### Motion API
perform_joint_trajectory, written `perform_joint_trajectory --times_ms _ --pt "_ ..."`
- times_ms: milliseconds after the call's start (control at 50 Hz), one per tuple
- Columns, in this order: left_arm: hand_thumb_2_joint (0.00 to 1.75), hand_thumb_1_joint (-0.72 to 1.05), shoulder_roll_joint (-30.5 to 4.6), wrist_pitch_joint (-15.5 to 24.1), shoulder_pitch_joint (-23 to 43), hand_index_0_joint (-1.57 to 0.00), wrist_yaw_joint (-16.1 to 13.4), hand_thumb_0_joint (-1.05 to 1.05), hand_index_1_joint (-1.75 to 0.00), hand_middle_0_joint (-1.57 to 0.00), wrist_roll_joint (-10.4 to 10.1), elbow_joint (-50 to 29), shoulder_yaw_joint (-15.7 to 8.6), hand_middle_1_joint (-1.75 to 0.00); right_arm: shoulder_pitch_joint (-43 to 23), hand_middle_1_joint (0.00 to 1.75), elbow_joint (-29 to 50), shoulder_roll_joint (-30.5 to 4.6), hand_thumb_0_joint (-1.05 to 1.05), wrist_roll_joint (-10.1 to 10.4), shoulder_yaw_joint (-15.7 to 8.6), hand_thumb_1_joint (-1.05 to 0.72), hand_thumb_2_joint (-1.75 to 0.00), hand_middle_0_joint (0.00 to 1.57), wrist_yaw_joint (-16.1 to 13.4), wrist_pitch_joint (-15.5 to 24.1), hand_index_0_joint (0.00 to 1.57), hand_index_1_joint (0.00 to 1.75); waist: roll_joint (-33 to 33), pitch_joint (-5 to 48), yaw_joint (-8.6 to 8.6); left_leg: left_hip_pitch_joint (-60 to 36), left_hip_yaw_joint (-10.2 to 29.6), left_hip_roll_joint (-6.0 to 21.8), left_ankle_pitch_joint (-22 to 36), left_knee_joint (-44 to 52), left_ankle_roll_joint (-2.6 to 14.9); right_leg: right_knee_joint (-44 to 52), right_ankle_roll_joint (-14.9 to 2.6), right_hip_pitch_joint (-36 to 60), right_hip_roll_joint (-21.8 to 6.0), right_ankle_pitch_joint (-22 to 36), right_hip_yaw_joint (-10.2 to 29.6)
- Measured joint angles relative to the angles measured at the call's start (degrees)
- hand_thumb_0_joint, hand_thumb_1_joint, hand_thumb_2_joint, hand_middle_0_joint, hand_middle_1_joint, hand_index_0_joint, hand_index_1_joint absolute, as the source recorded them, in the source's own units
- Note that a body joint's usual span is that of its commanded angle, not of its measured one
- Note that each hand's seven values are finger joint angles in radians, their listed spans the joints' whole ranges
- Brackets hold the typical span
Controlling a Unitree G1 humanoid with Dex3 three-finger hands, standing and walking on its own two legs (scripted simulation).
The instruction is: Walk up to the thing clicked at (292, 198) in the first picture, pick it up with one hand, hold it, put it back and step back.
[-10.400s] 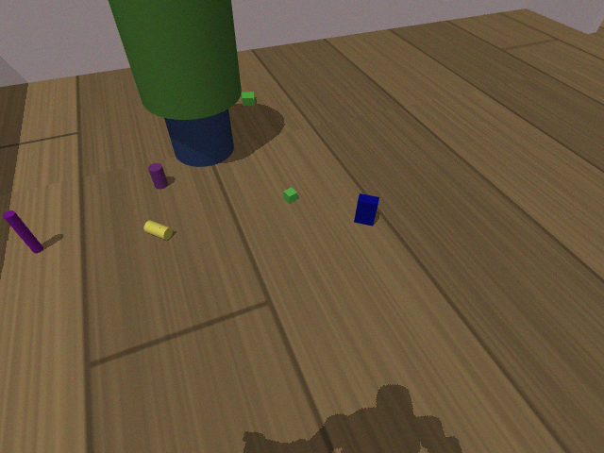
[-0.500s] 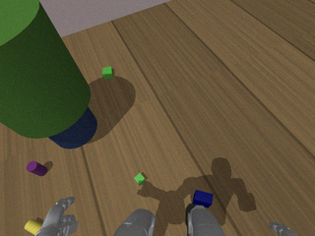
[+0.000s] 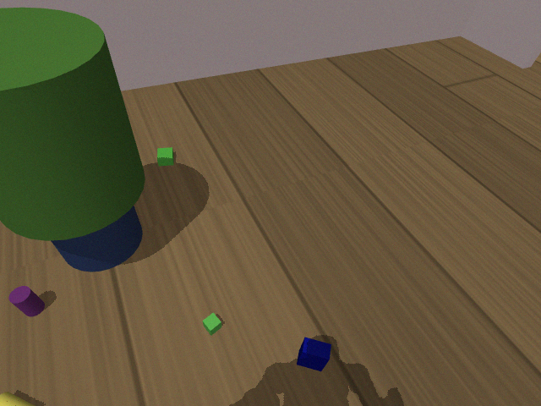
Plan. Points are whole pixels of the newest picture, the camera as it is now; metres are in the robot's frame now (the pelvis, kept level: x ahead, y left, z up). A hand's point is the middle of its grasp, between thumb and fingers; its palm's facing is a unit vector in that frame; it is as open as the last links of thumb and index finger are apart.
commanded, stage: walk up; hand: left
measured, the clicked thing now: (212, 324) +0.53 +0.17 -0.75
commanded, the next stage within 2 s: none
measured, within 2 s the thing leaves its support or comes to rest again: neither
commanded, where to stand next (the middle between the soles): +0.12 +0.00 m, yaw -1 degrees
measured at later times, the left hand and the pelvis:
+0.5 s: hand out of the picture +0.04 +0.24 -0.11, palm faces +0.00 -0.87 -0.48, open 7.4 cm; pelvis +0.01 -0.05 +0.00, yaw -1 degrees
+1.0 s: hand (119, 367) +0.22 +0.26 -0.16, palm faces -0.05 -0.93 -0.36, open 7.4 cm; pelvis +0.12 +0.00 -0.01, yaw -1 degrees
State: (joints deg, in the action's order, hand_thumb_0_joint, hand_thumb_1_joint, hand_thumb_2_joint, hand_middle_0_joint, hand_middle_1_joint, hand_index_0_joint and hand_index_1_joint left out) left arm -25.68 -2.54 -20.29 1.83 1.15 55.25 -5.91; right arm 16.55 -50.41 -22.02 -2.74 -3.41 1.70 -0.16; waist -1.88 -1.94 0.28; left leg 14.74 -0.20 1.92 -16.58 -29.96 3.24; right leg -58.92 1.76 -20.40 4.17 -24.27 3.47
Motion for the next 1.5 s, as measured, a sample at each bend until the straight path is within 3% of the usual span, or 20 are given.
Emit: perform_joint_trajectory --times_ms 40,140,200,240,320,420,540,680,720,780,840,1020,1080,1120,1180,1280,1380,1420,1460,1500 --pt "0.9 0.91 -0.27 0.32 -1.32 -0.2 0.26 0.01 -0.3 -0.2 0.21 0.99 0.22 -0.3 -0.13 0.3 1.39 -0.56 0.01 0.15 -0.01 -0.9 -0.9 0.21 -0.06 1.24 0.21 0.3 0.42 0.08 0.11 -0.89 -0.45 0.49 3.28 1.28 -0.54 4.95 -0.16 2.53 -0.5 -1.94 0.16" --pt "0.9 0.91 -0.3 2.51 -0.19 -0.2 1.23 0.02 -0.3 -0.2 -0.13 0.17 0.64 -0.3 0.15 0.3 2.44 -2.24 0.0 0.39 -0.06 -0.9 -0.9 0.21 0.77 1.02 0.21 0.3 1.51 -0.73 0.74 -1.59 -1.09 1.52 2.52 0.45 -1.06 16.93 -2.1 4.83 -3.46 -4.9 -1.89" --pt "0.9 0.91 0.33 5.48 -1.12 -0.2 1.3 0.01 -0.3 -0.2 -0.49 -2.01 0.57 -0.3 -0.02 0.3 1.84 -3.83 0.0 -0.07 -0.73 -0.9 -0.9 0.21 0.91 -1.03 0.21 0.3 3.68 -0.23 -0.1 0.74 -0.17 2.46 -7.09 -7.67 -0.65 26.08 -2.54 7.66 -3.8 5.24 -3.89" --pt "0.9 0.91 0.9 6.09 -1.88 -0.2 0.49 0.01 -0.3 -0.2 0.06 -2.9 0.67 -0.3 0.03 0.3 1.15 -4.06 0.01 0.39 -1.37 -0.9 -0.9 0.21 0.55 -2.57 0.21 0.3 4.95 0.66 -0.45 5.57 3.97 0.12 -11.15 -19.4 -1.64 24.36 -2.54 7.12 -3.3 7.7 -4.73" --pt "0.9 0.91 3.38 5.96 -3.11 -0.2 -0.76 0.01 -0.3 -0.2 0.35 -2.12 1.87 -0.3 0.27 0.3 0.02 -4.57 0.01 1.79 -1.69 -0.91 -0.9 0.2 2.14 -2.81 0.2 0.3 6.77 1.85 -1.11 12.22 6.86 -3.81 -4.81 -30.22 -3.02 29.19 -3.0 10.72 -3.39 5.67 -4.55" --pt "0.9 0.9 3.73 7.05 -3.47 -0.21 -1.79 0.01 -0.3 -0.21 0.25 -2.51 1.81 -0.3 1.72 0.3 0.76 -4.16 0.01 2.03 -1.53 -0.91 -0.9 0.2 3.57 -1.33 0.2 0.3 6.34 0.43 -0.56 16.55 8.02 -4.01 4.7 -31.48 -5.04 35.57 -3.38 13.79 -4.51 12.06 -4.51" --pt "0.9 0.9 2.95 7.3 -1.71 -0.21 -1.87 0.01 -0.3 -0.21 0.51 -4.46 1.13 -0.3 4.32 0.3 -0.63 -3.62 0.01 1.13 -1.6 -0.91 -0.9 0.2 4.47 -2.51 0.2 0.3 6.16 -0.76 0.1 14.43 6.67 -0.74 4.7 -21.83 -5.48 34.51 -3.07 14.42 -4.72 9.3 -6.24" --pt "0.9 0.9 0.67 6.94 -0.25 -0.21 -1.0 0.01 -0.3 -0.21 -0.14 -6.62 1.92 -0.3 4.55 0.3 -0.45 -2.95 0.01 0.3 -1.37 -0.91 -0.9 0.2 3.93 -0.95 0.2 0.3 3.57 -1.57 0.78 4.65 0.66 1.66 2.69 -4.56 -2.93 27.11 -0.52 14.11 -6.77 1.75 -7.57" --pt "0.9 0.9 -0.1 6.21 0.32 -0.21 -1.26 0.01 -0.3 -0.21 -0.31 -6.47 2.08 -0.3 3.09 0.3 0.5 -1.9 0.01 0.14 -1.36 -0.91 -0.9 0.2 3.05 0.57 0.2 0.3 -0.29 -2.92 0.55 3.58 -2.04 -0.79 2.56 -5.75 -3.2 17.87 -2.2 10.92 -9.67 -0.96 -4.81" --pt "0.9 0.91 1.04 4.98 1.36 -0.2 -1.57 0.01 -0.3 -0.2 -0.74 -5.3 3.55 -0.3 2.5 0.3 2.83 -1.55 0.01 1.12 -1.0 -0.91 -0.9 0.2 2.12 2.3 0.2 0.3 0.51 -3.16 2.14 3.14 -1.84 -0.24 -0.18 -7.56 -2.4 1.28 -3.83 3.37 -5.45 -4.68 -1.71" --pt "0.9 0.91 0.99 5.18 2.76 -0.2 -1.05 0.01 -0.3 -0.2 -1.35 -5.74 4.25 -0.3 2.88 0.3 3.88 -0.44 0.01 1.91 0.13 -0.91 -0.9 0.21 1.22 3.14 0.2 0.3 -0.27 -3.83 2.29 -0.01 -1.99 -0.34 0.3 -4.0 -2.09 -4.23 -4.51 -2.71 -4.18 -1.91 -0.66" --pt "0.9 0.91 2.31 3.07 9.39 -0.2 -2.34 0.01 -0.3 -0.2 -3.06 -6.51 3.94 -0.3 -1.84 0.3 4.01 0.12 0.01 2.84 2.17 -0.9 -0.9 0.21 -2.26 0.6 0.21 0.3 -0.55 -9.24 0.89 -1.43 -3.02 -0.59 -2.95 -6.0 -2.83 12.53 -2.35 -7.66 -5.27 8.06 -1.9" --pt "0.9 0.91 2.87 2.41 10.02 -0.2 -2.26 0.01 -0.3 -0.2 -2.2 -6.15 4.02 -0.3 -4.31 0.3 4.5 -0.41 0.01 3.73 2.06 -0.9 -0.9 0.21 -2.66 -1.07 0.21 0.3 0.69 -9.41 0.31 0.74 -3.72 -0.13 -6.69 -11.65 -3.57 20.66 -2.99 -4.3 -4.24 13.78 -3.74" --pt "0.9 0.91 4.08 2.07 11.12 -0.2 -2.25 0.01 -0.3 -0.2 -1.45 -5.83 4.05 -0.3 -7.18 0.3 4.08 -1.1 0.01 4.52 1.7 -0.9 -0.9 0.21 -3.0 -1.96 0.21 0.3 3.77 -10.74 0.3 3.07 -1.89 1.16 -9.17 -17.92 -3.07 19.25 -3.93 -4.66 -2.42 12.89 -4.79" --pt "0.9 0.91 4.34 1.5 13.14 -0.2 -2.18 0.01 -0.3 -0.2 -0.99 -7.56 4.54 -0.3 -10.07 0.3 4.21 -0.5 0.01 4.94 1.76 -0.91 -0.9 0.21 -3.83 -3.01 0.2 0.3 3.39 -12.41 -0.56 7.83 1.5 -3.52 -18.47 -31.34 -2.67 18.49 -4.87 -5.81 -3.34 13.0 -4.14" --pt "0.9 0.91 4.77 0.54 15.54 -0.2 -2.72 0.01 -0.3 -0.21 -0.13 -10.83 4.17 -0.3 -10.49 0.3 4.58 -0.59 0.0 4.87 2.14 -0.91 -0.9 0.21 -3.6 -3.31 0.2 0.3 2.43 -11.62 -1.79 11.29 5.38 -7.74 -17.04 -42.71 -3.33 21.52 -4.98 -7.75 -4.54 16.42 -3.98" --pt "0.9 0.91 5.23 -0.72 17.07 -0.2 -2.76 0.01 -0.3 -0.21 1.05 -12.7 3.53 -0.3 -8.0 0.3 3.02 -1.33 0.0 3.9 2.13 -0.91 -0.9 0.21 -4.08 -2.33 0.21 0.3 2.12 -9.69 -1.35 5.85 3.58 -5.06 -14.74 -29.04 -4.53 21.93 -4.77 -9.43 -5.35 18.49 -6.14" --pt "0.9 0.91 4.92 -1.06 17.41 -0.2 -2.35 0.01 -0.3 -0.21 1.02 -12.95 3.4 -0.3 -6.64 0.3 1.81 -1.46 0.0 3.11 2.02 -0.91 -0.9 0.21 -3.82 -1.8 0.21 0.3 1.36 -8.91 -1.0 2.02 2.16 -3.9 -12.85 -17.83 -4.08 20.73 -4.45 -10.33 -6.0 18.65 -7.21" --pt "0.9 0.91 3.59 -1.55 17.39 -0.2 -1.97 0.01 -0.3 -0.21 0.58 -12.06 2.9 -0.3 -6.36 0.3 -0.25 -0.13 0.0 2.12 1.69 -0.91 -0.9 0.21 -3.4 -1.54 0.2 0.3 -2.92 -9.64 -1.9 -0.42 -0.29 -5.82 -9.69 -13.76 -2.61 18.69 -3.95 -10.68 -7.67 17.77 -4.9" --pt "0.9 0.91 3.56 -2.2 15.35 -0.2 -1.9 0.01 -0.3 -0.2 0.12 -9.67 2.38 -0.3 -4.92 0.3 -0.89 0.23 0.0 1.07 1.78 -0.91 -0.9 0.21 -2.58 -1.81 0.21 0.3 -4.18 -8.07 -1.87 -0.67 -1.44 -5.79 -8.41 -13.13 -1.59 14.43 -3.21 -11.92 -6.15 7.1 -2.18"
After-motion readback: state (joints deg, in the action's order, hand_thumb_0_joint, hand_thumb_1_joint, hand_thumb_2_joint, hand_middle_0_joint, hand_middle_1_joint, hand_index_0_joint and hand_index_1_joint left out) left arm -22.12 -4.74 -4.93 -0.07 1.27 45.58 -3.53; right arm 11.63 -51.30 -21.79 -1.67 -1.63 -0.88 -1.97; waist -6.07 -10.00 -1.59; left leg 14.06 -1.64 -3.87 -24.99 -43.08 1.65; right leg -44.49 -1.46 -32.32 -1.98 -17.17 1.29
